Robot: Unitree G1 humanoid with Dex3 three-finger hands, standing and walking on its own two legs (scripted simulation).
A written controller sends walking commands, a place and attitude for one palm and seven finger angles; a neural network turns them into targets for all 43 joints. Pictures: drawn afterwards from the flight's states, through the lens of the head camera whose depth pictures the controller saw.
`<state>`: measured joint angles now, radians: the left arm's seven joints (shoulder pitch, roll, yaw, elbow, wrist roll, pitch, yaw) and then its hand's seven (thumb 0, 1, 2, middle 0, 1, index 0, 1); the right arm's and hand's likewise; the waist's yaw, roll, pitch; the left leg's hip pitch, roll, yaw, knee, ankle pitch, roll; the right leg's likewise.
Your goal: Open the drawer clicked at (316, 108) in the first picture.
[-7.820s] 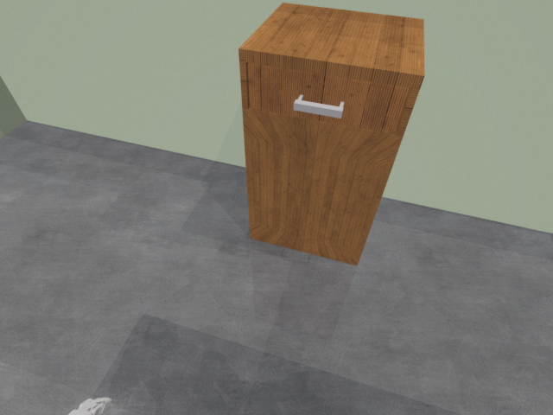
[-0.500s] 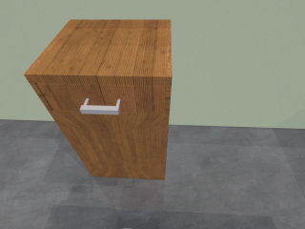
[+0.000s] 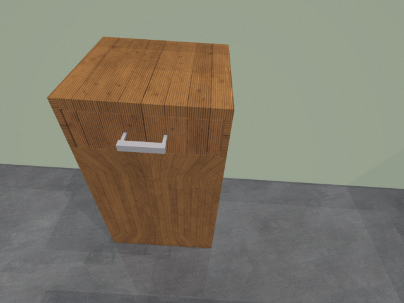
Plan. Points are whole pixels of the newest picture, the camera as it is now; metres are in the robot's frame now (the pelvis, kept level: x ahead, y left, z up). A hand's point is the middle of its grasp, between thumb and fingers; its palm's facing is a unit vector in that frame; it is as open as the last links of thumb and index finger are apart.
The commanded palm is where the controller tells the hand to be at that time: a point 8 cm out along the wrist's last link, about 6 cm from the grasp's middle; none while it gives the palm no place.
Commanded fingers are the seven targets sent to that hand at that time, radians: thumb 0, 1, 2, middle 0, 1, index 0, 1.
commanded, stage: come to a stop and stand still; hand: left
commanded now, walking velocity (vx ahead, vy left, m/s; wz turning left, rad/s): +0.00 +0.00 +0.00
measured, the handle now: (143, 142) +0.55 +0.19 -0.01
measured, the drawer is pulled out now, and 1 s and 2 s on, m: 0.00 0.00 0.00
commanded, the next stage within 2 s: look again from close up in 0.40 s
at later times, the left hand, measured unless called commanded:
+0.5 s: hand out of the picture -0.04 +0.18 -0.17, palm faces +0.03 -0.99 -0.16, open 7.4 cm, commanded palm none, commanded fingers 0.00 0.90 0.90 -0.20 -0.30 -0.20 -0.30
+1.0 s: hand out of the picture -0.01 +0.17 -0.17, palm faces +0.02 -0.99 -0.14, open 7.4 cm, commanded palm none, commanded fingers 0.00 0.90 0.90 -0.20 -0.30 -0.20 -0.30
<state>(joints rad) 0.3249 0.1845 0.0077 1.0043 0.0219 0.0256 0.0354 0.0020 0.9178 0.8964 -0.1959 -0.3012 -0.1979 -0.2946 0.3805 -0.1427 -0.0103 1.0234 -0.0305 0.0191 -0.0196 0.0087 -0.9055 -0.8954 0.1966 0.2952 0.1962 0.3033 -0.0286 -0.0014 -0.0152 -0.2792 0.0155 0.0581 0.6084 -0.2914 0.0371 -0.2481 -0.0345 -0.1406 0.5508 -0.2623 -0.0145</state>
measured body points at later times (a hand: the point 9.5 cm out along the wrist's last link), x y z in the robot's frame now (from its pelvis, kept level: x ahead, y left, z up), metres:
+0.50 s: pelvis +0.00 +0.03 +0.01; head -0.01 +0.03 +0.46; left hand -0.04 +0.23 -0.15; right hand +0.01 -0.20 -0.14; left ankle +0.02 +0.09 -0.73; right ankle +0.02 -0.11 -0.73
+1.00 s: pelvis +0.00 +0.03 +0.01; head +0.00 +0.03 +0.46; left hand -0.01 +0.23 -0.15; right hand -0.02 -0.18 -0.15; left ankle +0.02 +0.09 -0.73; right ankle +0.02 -0.11 -0.73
